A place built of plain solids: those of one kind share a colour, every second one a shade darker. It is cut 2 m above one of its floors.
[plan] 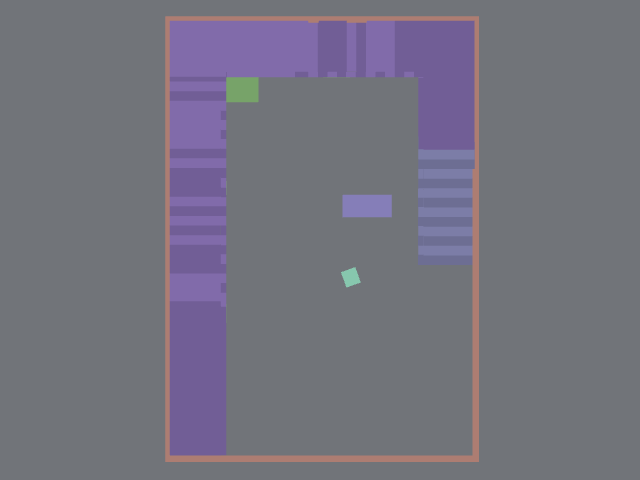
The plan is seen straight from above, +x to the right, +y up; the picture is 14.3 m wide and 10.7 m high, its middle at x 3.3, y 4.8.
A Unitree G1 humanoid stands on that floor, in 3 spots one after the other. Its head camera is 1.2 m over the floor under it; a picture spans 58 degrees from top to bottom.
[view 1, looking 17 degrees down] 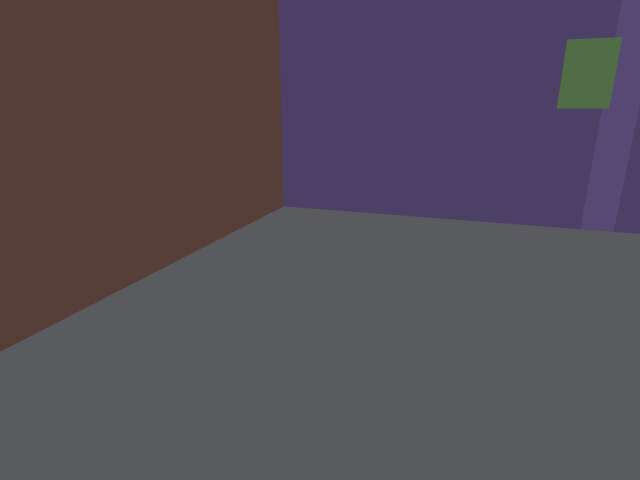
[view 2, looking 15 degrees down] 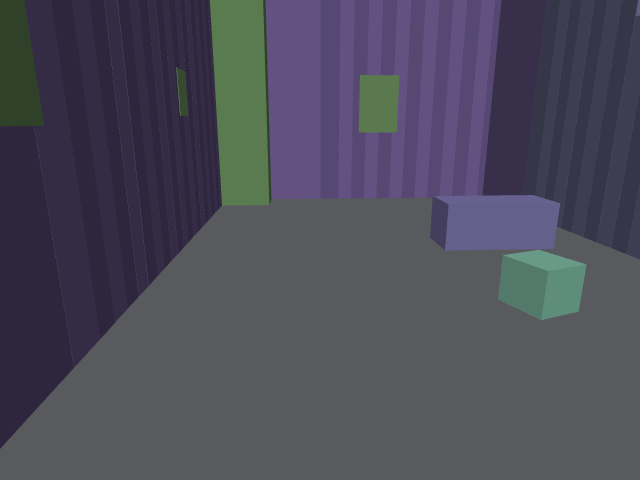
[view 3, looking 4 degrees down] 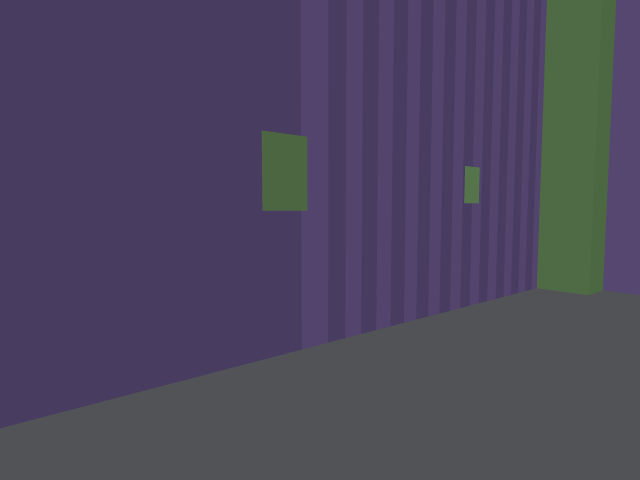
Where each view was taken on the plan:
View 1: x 6.15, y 2.19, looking -161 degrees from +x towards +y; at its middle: ground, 4.10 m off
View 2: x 2.36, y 1.30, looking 87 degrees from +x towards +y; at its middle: ground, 4.64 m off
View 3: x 4.11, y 1.10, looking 140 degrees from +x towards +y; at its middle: piece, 3.79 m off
